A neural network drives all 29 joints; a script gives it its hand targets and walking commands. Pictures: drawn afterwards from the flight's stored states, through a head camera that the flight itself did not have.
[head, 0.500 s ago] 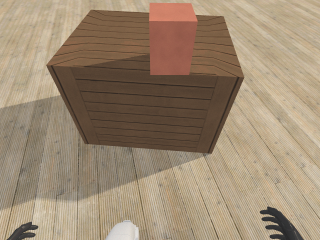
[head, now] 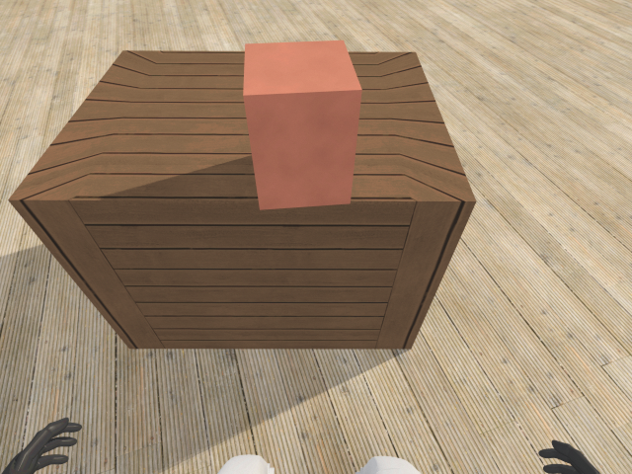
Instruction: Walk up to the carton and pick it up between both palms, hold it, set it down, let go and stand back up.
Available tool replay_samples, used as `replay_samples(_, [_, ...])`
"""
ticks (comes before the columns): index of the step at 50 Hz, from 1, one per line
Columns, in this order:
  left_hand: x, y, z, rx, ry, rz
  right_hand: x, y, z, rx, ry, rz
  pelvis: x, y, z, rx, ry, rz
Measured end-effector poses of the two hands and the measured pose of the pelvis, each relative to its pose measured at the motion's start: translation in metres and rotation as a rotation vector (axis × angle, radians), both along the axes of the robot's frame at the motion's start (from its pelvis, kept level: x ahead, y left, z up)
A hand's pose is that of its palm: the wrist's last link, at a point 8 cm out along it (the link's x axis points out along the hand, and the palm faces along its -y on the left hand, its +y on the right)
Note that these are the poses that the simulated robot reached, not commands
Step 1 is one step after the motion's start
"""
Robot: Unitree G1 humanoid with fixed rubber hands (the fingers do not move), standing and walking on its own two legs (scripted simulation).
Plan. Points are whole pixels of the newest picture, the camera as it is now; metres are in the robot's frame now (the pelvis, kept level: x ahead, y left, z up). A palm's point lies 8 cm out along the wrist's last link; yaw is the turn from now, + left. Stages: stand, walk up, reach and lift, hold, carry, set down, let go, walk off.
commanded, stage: walk up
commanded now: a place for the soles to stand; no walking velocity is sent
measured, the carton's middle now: (300, 127) +0.69 -0.01 +0.06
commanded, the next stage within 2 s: none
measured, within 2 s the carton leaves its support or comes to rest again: neither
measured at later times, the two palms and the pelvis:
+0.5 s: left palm (57, 387) +0.26 +0.34 -0.05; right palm (493, 341) +0.29 -0.28 -0.06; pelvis +0.14 +0.02 +0.02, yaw +0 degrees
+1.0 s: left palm (69, 371) +0.28 +0.33 -0.05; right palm (509, 367) +0.25 -0.29 -0.06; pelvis +0.17 +0.02 +0.04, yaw -2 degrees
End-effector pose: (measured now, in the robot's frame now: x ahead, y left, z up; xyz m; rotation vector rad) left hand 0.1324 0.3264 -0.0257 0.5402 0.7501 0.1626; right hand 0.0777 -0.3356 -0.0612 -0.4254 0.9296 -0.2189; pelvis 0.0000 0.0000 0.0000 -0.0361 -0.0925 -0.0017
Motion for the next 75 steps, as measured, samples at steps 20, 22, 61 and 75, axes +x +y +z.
replay_samples(20, [0.083, 0.028, -0.039, -0.044, 0.175, 0.114, 0.218, 0.05, 0.013, 0.022, -0.131, 0.091, 0.125, 0.025, 0.0, 0.037, 0.007, -0.008])
replay_samples(22, [0.099, 0.022, -0.036, -0.056, 0.172, 0.103, 0.217, 0.051, 0.006, 0.053, -0.089, 0.059, 0.133, 0.024, 0.005, 0.039, 0.006, -0.002])
replay_samples(61, [0.13, 0.007, -0.037, -0.138, 0.348, 0.209, 0.165, 0.055, -0.007, 0.122, 0.204, -0.183, 0.165, 0.028, 0.046, 0.042, 0.044, -0.041])
replay_samples(75, [0.162, -0.008, -0.02, -0.06, 0.258, 0.12, 0.143, 0.008, -0.016, 0.106, 0.211, -0.216, 0.201, 0.001, 0.031, 0.039, 0.02, -0.083])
